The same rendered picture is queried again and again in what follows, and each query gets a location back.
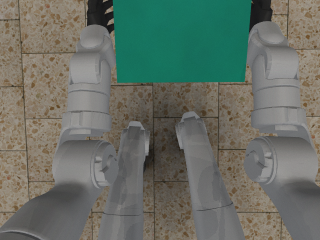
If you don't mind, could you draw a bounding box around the right robot hand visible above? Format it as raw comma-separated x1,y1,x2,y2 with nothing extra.
249,0,273,33

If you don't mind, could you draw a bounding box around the robot left foot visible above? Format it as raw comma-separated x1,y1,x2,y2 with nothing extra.
143,156,147,173

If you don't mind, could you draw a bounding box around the robot left upper arm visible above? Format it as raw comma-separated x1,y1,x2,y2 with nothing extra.
0,139,119,240

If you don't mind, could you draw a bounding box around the left robot hand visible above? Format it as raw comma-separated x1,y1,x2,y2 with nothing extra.
86,0,115,34

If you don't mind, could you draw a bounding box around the left robot forearm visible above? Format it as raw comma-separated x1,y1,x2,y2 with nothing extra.
52,24,116,177

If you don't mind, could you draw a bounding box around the right robot forearm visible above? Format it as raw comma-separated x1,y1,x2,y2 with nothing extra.
246,21,319,173

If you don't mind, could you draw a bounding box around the robot right upper arm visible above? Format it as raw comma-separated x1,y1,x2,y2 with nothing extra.
243,136,320,240

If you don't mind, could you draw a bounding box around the left robot shin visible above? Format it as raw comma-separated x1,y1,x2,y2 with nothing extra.
120,121,146,161

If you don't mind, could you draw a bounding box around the carton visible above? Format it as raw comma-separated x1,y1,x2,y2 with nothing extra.
113,0,252,83

